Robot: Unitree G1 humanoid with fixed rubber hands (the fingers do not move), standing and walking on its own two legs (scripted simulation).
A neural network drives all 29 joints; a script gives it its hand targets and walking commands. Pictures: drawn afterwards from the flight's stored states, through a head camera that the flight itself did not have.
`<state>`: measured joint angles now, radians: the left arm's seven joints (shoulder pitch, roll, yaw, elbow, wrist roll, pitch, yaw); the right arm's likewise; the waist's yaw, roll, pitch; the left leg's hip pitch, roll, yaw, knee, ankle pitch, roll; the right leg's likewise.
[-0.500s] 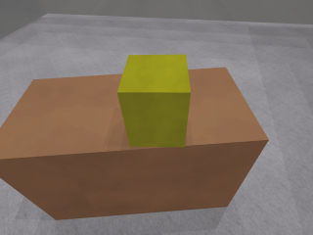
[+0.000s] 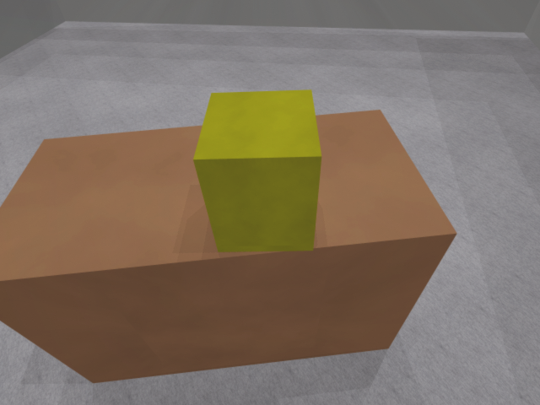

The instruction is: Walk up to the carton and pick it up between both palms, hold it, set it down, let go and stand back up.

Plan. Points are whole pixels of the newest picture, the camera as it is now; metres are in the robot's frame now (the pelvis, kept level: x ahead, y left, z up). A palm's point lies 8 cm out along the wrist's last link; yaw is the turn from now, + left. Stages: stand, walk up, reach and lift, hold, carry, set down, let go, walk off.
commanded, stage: walk up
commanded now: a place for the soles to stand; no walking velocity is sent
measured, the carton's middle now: (263, 173) +0.56 +0.05 +0.03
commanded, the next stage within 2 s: none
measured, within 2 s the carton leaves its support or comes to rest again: neither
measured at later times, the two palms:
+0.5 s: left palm out of the picture +0.12 +0.37 -0.15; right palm out of the picture +0.05 -0.13 -0.13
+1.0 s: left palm (110, 375) +0.22 +0.31 -0.13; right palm out of the picture +0.16 -0.17 -0.14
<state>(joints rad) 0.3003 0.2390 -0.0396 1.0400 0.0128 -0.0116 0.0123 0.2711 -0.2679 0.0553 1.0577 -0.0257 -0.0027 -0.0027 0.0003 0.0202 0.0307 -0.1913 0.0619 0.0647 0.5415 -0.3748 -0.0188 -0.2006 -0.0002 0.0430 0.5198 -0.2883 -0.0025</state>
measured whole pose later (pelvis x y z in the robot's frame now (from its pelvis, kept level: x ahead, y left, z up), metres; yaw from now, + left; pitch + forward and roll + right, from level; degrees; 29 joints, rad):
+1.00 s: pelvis +0.13 +0.07 +0.00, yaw -2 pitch -3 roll +0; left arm 0.14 0.22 -0.04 1.03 0.00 0.02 0.01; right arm 0.27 -0.24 0.04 0.96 -0.02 -0.01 -0.02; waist -0.01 0.02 0.06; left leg -0.18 0.07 0.08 0.53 -0.30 -0.03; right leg -0.25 -0.03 -0.10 0.55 -0.25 -0.03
